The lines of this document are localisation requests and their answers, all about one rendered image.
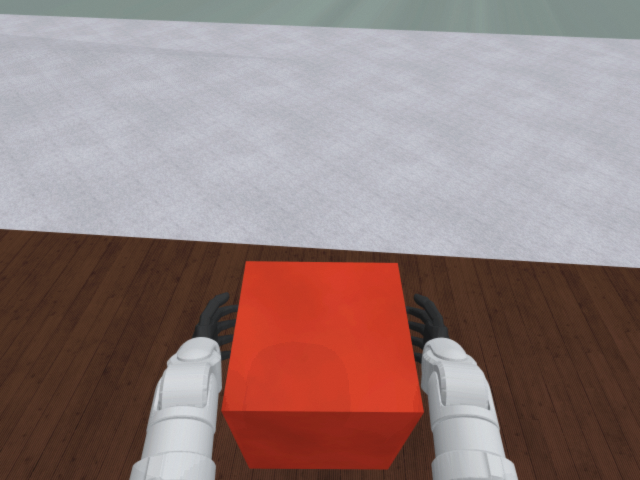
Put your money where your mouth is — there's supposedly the right robot forearm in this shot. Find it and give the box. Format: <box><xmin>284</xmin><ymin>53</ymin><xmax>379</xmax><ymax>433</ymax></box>
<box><xmin>421</xmin><ymin>338</ymin><xmax>518</xmax><ymax>480</ymax></box>

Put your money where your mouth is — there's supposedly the carton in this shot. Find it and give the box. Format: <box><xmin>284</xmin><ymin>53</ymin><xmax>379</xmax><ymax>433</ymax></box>
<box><xmin>221</xmin><ymin>261</ymin><xmax>424</xmax><ymax>469</ymax></box>

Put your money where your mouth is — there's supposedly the left robot forearm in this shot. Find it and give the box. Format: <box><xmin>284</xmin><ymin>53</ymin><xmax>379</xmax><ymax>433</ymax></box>
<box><xmin>129</xmin><ymin>337</ymin><xmax>222</xmax><ymax>480</ymax></box>

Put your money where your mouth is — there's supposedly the robot left hand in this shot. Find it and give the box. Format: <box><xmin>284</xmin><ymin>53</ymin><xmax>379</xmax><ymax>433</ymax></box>
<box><xmin>191</xmin><ymin>292</ymin><xmax>239</xmax><ymax>361</ymax></box>

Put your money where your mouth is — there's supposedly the robot right hand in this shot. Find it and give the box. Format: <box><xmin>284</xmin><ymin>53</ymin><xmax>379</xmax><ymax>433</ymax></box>
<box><xmin>405</xmin><ymin>294</ymin><xmax>450</xmax><ymax>364</ymax></box>

